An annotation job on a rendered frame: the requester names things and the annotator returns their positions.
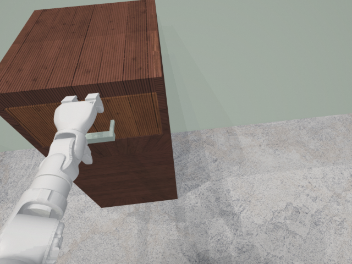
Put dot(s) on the handle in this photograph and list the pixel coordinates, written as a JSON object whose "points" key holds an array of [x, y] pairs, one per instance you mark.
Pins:
{"points": [[103, 136]]}

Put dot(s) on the drawer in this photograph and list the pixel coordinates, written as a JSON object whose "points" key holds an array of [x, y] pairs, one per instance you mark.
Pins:
{"points": [[134, 115]]}

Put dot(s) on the robot left forearm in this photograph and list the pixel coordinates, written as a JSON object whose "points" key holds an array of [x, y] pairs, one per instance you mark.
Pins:
{"points": [[47, 195]]}

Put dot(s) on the robot left hand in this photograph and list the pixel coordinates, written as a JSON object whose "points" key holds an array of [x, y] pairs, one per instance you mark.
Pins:
{"points": [[80, 116]]}

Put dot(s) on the cabinet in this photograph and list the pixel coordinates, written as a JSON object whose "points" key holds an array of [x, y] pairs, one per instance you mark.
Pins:
{"points": [[112, 49]]}

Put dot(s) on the robot left upper arm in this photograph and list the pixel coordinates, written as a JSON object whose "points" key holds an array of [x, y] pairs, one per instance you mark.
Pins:
{"points": [[31, 240]]}

